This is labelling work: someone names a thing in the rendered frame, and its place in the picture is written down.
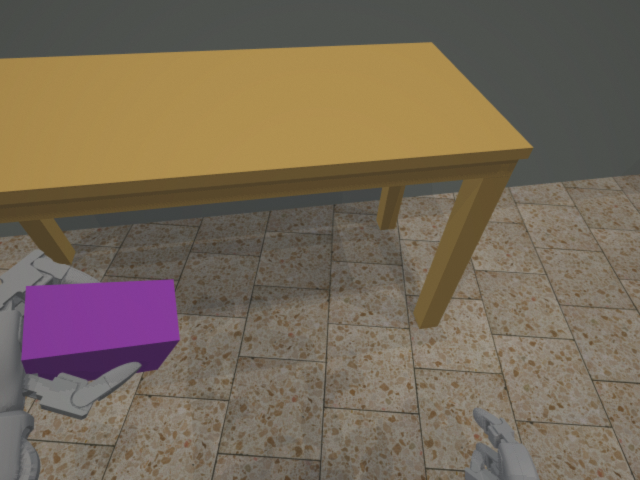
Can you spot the left robot hand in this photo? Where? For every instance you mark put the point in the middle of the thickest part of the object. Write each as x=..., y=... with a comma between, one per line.
x=66, y=394

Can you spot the robot left forearm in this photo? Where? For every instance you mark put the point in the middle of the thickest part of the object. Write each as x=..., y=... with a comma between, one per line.
x=18, y=458

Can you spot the table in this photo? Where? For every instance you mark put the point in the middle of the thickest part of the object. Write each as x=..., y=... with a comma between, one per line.
x=96, y=134

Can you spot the sponge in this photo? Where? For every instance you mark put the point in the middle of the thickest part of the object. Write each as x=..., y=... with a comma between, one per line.
x=88, y=329

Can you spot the right robot hand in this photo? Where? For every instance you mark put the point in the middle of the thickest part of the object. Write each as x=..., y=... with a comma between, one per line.
x=512, y=462

